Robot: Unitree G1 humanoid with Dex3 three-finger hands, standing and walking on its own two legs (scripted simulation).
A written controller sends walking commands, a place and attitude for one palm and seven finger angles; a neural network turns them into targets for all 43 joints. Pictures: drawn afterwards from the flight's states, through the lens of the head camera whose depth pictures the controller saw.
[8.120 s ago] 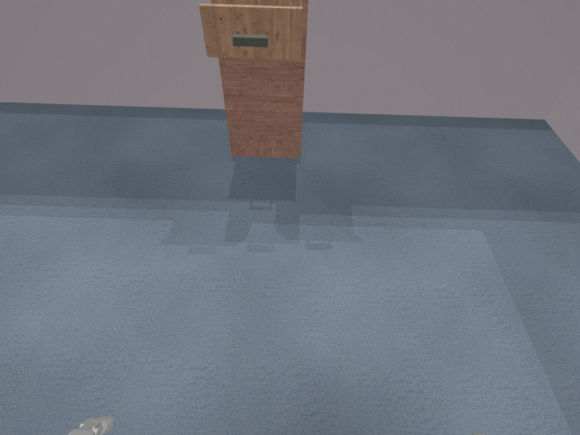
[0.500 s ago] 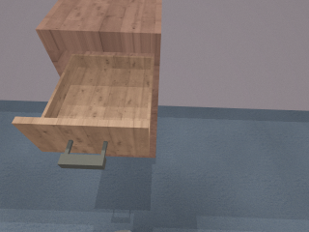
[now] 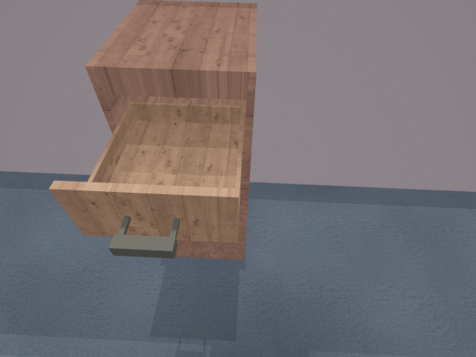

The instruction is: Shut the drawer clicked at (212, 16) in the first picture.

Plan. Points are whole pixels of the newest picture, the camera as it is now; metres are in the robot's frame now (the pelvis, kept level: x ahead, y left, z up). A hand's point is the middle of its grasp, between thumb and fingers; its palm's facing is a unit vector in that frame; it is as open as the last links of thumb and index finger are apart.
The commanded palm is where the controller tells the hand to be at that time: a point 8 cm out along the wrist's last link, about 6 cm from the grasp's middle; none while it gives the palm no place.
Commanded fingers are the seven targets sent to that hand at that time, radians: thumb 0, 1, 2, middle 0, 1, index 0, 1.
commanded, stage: come to a stop and stand still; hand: left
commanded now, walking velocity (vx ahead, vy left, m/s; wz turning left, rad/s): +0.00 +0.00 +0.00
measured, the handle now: (147, 234) +0.33 +0.19 +0.00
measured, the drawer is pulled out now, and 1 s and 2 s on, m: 0.29 0.29 0.29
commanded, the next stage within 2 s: look again from close up in 0.12 s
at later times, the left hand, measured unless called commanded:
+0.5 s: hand out of the picture -0.04 +0.16 -0.17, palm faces +0.01 -0.98 -0.19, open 7.4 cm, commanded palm none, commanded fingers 0.00 0.90 0.90 -0.20 -0.30 -0.20 -0.30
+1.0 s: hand (132, 345) +0.15 +0.18 -0.04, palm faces +0.26 -0.95 -0.16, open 7.0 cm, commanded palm +0.08 +0.20 -0.05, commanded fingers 0.00 0.90 0.90 -0.40 -0.52 -0.40 -0.52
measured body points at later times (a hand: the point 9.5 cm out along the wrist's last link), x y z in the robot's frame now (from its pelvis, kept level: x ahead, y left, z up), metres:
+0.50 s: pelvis -0.01 +0.00 +0.01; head +0.00 +0.00 +0.46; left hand -0.04 +0.22 -0.15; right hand -0.01 -0.22 -0.16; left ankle +0.04 +0.08 -0.73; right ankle -0.01 -0.14 -0.73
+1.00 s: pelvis -0.01 -0.01 -0.01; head -0.02 -0.02 +0.44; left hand +0.13 +0.23 -0.02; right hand +0.08 -0.26 -0.13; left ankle +0.04 +0.08 -0.73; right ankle -0.01 -0.14 -0.73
